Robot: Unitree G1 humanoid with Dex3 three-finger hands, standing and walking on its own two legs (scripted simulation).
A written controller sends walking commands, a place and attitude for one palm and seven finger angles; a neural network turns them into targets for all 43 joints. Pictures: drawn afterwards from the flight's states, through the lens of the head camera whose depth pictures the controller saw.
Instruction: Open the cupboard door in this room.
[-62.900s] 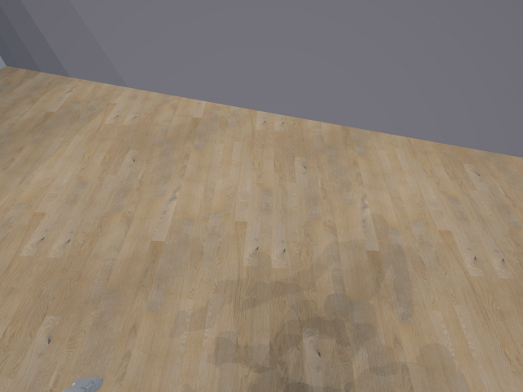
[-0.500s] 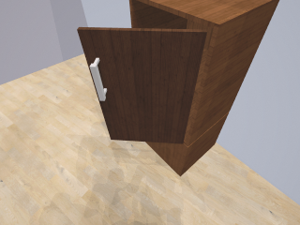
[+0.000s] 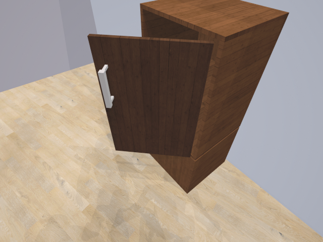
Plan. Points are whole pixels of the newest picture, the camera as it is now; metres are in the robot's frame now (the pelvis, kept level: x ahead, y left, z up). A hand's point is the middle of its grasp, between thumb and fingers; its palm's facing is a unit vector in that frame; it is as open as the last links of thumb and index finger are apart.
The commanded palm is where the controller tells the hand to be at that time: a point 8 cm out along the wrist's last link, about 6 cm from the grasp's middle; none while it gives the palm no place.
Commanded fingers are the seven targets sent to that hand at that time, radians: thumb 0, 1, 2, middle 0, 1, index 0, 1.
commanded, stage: look again from close up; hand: left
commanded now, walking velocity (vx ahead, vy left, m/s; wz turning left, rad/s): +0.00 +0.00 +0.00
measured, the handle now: (107, 86) +0.61 +0.22 +0.07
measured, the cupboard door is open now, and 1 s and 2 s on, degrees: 45 45 45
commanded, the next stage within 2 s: shuffle to correct the standing spot in 0.54 s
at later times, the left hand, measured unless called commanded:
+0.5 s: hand out of the picture +0.02 +0.23 -0.18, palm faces -0.02 -0.98 -0.20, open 7.4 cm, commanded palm none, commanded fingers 0.00 0.90 0.90 -0.20 -0.30 -0.20 -0.30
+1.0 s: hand out of the picture +0.01 +0.23 -0.18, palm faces +0.00 -0.99 -0.16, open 7.4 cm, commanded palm none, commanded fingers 0.00 0.90 0.90 -0.20 -0.30 -0.20 -0.30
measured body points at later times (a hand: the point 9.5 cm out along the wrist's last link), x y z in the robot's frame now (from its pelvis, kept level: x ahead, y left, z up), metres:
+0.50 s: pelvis +0.01 +0.04 +0.00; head +0.00 +0.05 +0.45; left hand +0.03 +0.28 -0.16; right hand +0.03 -0.21 -0.15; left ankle +0.02 +0.11 -0.74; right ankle +0.05 -0.07 -0.74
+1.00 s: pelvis +0.05 +0.07 +0.00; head +0.05 +0.08 +0.45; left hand +0.01 +0.28 -0.17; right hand +0.04 -0.16 -0.15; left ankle +0.02 +0.11 -0.74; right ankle +0.05 -0.07 -0.74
